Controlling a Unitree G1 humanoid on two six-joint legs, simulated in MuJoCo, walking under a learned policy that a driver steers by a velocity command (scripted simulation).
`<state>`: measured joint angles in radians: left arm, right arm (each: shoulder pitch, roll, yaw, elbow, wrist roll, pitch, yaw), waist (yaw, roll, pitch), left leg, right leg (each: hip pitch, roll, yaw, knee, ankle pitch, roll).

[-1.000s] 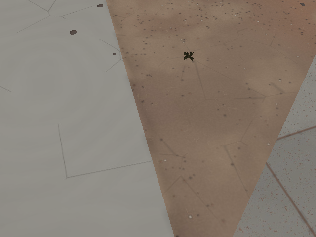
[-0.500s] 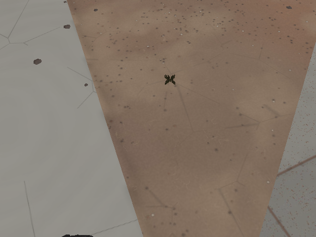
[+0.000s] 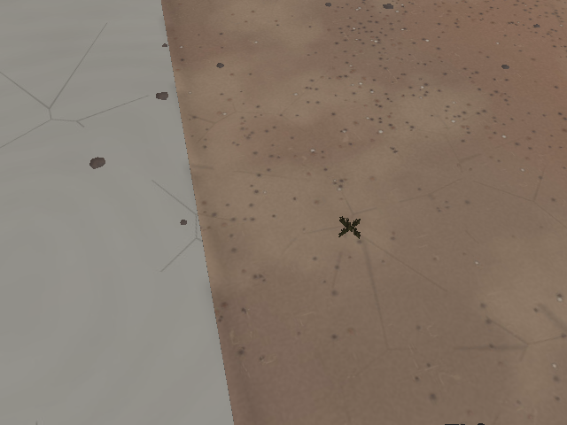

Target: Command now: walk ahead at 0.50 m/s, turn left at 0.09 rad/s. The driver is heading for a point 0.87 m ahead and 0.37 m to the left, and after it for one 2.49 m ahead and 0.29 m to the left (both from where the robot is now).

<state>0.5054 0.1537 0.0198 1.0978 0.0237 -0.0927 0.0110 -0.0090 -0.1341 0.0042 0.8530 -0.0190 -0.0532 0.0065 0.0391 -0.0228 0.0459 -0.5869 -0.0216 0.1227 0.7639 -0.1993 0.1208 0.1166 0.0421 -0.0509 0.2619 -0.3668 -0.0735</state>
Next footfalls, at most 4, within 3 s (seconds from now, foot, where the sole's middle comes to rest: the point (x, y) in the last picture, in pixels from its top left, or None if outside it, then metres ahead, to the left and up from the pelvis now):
0.50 right None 0.40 -0.10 -0.77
0.94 left None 0.35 0.18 -0.73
1.44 right None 0.39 -0.02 -0.77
1.80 left None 0.23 0.12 -0.73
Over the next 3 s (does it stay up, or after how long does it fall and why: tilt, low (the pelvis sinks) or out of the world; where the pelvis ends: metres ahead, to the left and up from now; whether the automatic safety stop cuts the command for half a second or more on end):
stays up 0.68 0.40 0.05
